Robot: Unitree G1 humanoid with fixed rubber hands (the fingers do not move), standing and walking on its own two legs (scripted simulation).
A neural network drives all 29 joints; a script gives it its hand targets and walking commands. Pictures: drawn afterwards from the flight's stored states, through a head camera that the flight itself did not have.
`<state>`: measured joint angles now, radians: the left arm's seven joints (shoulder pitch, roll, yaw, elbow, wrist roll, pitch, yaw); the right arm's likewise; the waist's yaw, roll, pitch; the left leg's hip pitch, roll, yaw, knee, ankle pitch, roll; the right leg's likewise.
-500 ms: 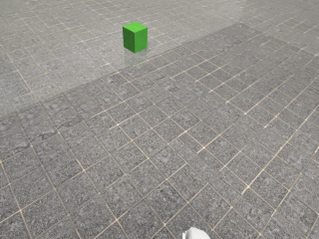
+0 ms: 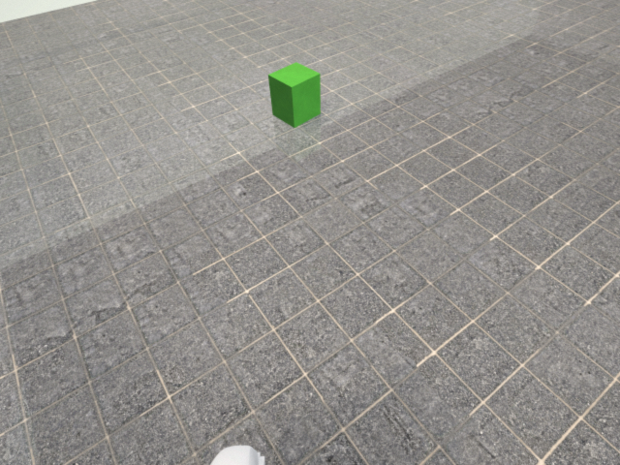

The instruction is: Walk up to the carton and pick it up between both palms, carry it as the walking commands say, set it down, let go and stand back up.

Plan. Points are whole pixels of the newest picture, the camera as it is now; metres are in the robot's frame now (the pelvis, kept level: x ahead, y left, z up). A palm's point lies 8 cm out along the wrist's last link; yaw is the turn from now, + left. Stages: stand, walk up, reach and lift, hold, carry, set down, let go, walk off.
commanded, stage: walk up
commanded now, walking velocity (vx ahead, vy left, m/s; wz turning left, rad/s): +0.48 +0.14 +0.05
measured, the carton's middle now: (295, 95) +2.09 +0.22 -0.66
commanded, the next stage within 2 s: none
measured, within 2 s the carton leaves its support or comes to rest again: neither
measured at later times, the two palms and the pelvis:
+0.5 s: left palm (110, 397) +0.24 +0.34 -0.15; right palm (413, 373) +0.30 -0.14 -0.13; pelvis +0.25 +0.10 -0.01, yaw +1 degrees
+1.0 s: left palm (194, 224) +0.60 +0.29 -0.13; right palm (417, 302) +0.44 -0.17 -0.16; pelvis +0.51 +0.05 -0.02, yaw +2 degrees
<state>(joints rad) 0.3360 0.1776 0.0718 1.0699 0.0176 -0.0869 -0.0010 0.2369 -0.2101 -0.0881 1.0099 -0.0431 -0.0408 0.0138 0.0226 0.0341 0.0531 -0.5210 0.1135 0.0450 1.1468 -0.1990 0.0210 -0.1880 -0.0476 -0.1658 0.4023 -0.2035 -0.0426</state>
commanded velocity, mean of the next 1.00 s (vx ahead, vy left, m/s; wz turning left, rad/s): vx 0.49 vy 0.04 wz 0.03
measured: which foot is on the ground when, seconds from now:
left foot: up 0.00-0.32, down 0.34-0.90, up 0.92-1.00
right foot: down 0.00-0.36, up 0.38-0.88, down 0.90-1.00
